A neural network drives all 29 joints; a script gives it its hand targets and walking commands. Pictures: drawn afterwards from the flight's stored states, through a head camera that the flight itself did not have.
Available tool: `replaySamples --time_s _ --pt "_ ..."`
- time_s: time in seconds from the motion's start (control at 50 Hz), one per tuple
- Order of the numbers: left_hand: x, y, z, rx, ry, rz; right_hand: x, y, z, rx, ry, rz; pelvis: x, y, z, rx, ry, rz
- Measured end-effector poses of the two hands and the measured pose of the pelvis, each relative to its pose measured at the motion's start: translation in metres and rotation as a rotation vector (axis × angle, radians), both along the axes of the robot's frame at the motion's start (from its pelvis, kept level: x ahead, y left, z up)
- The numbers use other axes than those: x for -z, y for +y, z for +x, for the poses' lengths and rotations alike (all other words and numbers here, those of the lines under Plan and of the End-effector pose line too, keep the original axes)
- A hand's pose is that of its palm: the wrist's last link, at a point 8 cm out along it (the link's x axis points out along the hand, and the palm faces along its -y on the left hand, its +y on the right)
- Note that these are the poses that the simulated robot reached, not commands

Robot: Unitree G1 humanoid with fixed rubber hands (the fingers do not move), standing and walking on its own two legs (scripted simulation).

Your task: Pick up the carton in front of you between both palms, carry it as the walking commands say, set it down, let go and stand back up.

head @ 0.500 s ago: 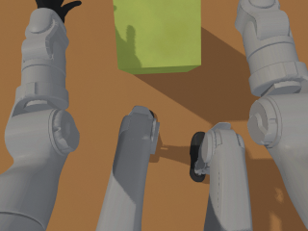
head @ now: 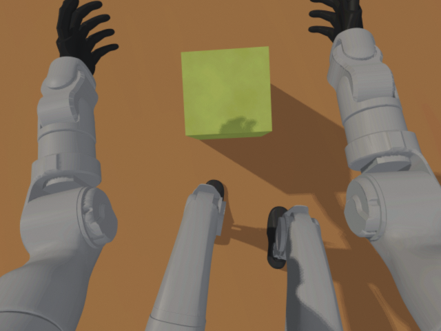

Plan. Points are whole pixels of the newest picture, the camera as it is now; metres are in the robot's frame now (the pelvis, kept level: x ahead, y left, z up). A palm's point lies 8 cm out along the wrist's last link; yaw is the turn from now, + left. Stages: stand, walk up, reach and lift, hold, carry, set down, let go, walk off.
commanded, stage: set down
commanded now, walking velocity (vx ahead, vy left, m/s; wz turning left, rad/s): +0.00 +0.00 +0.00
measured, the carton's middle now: (227, 101) +0.49 +0.12 -0.46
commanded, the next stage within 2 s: let go in 0.08 s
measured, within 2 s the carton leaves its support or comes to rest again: neither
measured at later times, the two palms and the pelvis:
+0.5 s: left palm (25, 104) +0.37 +0.31 +0.02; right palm (413, 108) +0.43 -0.11 +0.02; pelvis +0.04 +0.02 +0.12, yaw +1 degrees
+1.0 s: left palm (0, 267) +0.24 +0.23 +0.12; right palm out of the picture +0.30 -0.22 +0.11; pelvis +0.10 -0.01 +0.19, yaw +3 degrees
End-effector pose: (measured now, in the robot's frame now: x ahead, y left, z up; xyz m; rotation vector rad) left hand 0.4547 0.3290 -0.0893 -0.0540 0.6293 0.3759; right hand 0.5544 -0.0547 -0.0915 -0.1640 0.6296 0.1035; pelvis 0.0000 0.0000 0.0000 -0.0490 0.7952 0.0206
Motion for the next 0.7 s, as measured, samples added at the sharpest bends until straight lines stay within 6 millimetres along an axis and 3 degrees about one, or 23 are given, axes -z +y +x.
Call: replaySamples --time_s 0.16,0.26,0.44,0.58,0.7 --pt "-0.040 -0.003 -0.002 0.028 0.007 0.007 -0.042 -0.005 -0.005 0.007 0.007 -0.009 -0.040 0.003 0.006 -0.003 -0.016 -0.001" --pt "-0.056 -0.009 -0.015 0.099 0.051 0.034 -0.058 -0.016 -0.028 0.040 0.019 -0.048 -0.065 0.007 0.014 -0.004 -0.044 -0.005" --pt "-0.093 -0.019 -0.071 0.246 0.164 0.074 -0.091 -0.045 -0.105 0.121 0.076 -0.095 -0.113 0.018 0.036 -0.004 -0.180 0.004" --pt "-0.131 -0.023 -0.109 0.266 0.169 0.077 -0.126 -0.061 -0.137 0.105 0.079 -0.094 -0.138 0.023 0.054 -0.013 -0.289 0.017" --pt "-0.158 -0.041 -0.146 0.262 0.170 0.071 -0.150 -0.083 -0.168 0.090 0.089 -0.089 -0.156 0.020 0.069 -0.023 -0.388 0.031"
